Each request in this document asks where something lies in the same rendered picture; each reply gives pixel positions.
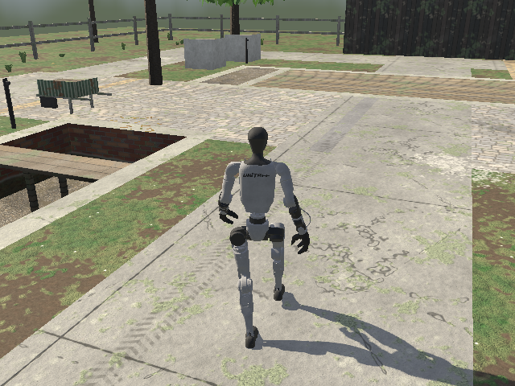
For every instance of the robot left forearm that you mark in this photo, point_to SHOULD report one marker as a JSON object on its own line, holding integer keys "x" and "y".
{"x": 223, "y": 207}

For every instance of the robot left upper arm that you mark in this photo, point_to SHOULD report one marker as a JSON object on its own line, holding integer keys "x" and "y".
{"x": 228, "y": 181}

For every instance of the right robot hand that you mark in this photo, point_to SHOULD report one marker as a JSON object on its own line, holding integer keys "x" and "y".
{"x": 305, "y": 241}

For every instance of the robot right upper arm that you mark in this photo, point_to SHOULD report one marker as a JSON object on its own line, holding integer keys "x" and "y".
{"x": 286, "y": 182}

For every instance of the right robot shin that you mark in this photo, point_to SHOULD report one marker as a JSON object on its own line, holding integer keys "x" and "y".
{"x": 278, "y": 268}

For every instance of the left robot hand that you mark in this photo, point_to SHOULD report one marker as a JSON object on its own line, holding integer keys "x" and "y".
{"x": 230, "y": 213}

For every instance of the robot right forearm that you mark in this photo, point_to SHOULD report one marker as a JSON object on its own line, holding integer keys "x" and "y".
{"x": 297, "y": 218}

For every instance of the robot right thigh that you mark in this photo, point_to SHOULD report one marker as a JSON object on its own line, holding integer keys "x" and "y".
{"x": 276, "y": 233}

